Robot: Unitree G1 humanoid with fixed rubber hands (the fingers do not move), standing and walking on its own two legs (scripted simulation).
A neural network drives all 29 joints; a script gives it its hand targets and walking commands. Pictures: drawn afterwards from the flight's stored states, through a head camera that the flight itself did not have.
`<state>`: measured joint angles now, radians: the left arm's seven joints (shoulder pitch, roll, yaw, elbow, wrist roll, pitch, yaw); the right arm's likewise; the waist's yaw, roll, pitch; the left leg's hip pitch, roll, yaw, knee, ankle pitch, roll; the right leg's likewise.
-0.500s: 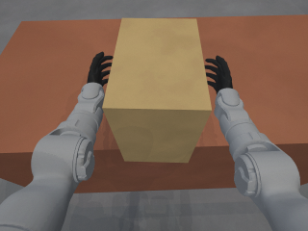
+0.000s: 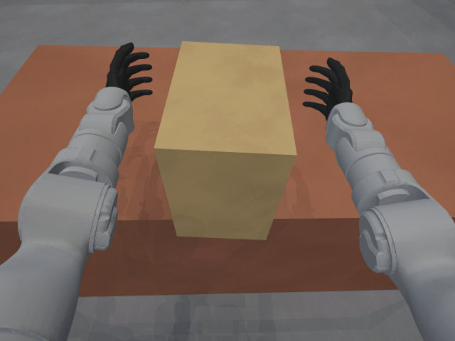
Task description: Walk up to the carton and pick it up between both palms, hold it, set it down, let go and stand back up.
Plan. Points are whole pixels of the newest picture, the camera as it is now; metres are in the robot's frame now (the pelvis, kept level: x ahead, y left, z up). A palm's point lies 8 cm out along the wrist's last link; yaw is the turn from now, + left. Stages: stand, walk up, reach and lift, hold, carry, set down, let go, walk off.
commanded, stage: set down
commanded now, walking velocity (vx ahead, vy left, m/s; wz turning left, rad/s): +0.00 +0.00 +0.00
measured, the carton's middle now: (225, 145) +0.50 +0.03 +0.05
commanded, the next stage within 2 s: none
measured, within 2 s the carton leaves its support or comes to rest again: neither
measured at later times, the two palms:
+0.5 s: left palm (84, 80) +0.47 +0.25 +0.21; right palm (333, 84) +0.48 -0.13 +0.21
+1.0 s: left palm (101, 136) +0.41 +0.23 +0.15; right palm (334, 142) +0.42 -0.14 +0.14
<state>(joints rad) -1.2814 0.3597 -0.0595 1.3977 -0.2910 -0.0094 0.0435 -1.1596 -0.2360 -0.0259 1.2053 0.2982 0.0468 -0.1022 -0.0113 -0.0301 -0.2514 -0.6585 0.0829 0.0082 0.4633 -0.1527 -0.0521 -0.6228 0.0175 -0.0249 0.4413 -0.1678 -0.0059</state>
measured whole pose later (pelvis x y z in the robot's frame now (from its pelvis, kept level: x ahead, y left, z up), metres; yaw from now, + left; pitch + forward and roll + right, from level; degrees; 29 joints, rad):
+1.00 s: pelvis -0.01 +0.01 +0.01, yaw +0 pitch +6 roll -1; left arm -0.88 0.29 0.09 0.92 -0.19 0.22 0.05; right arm -0.86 -0.24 0.09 0.93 0.38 0.16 -0.19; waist 0.04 -0.01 -0.07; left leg -0.34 0.07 0.02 0.40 -0.15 -0.04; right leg -0.30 0.01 -0.01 0.36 -0.16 0.00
